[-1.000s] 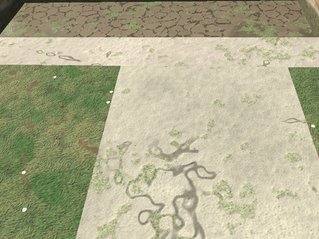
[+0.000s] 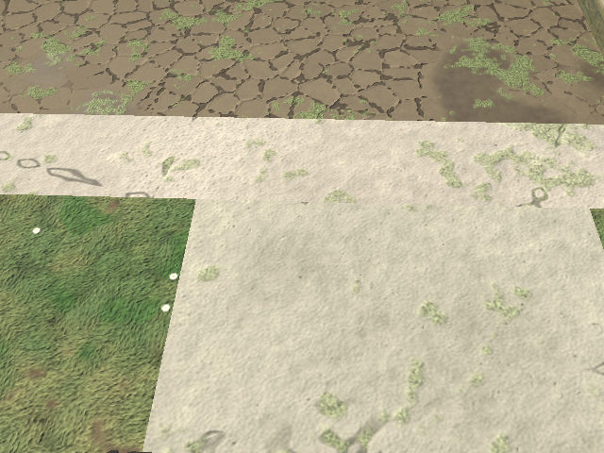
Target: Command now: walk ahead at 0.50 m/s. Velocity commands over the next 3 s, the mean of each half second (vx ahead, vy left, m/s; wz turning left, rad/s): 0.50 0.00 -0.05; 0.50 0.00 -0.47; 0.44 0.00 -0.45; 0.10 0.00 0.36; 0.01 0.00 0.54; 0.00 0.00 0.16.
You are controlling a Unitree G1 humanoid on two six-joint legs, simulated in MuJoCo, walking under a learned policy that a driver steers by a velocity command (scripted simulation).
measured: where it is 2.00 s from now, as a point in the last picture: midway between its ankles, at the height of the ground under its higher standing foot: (388, 282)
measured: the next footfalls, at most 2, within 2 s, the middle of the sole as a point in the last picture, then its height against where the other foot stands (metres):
left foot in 0.50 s outside the picture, level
right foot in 1.04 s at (366, 355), level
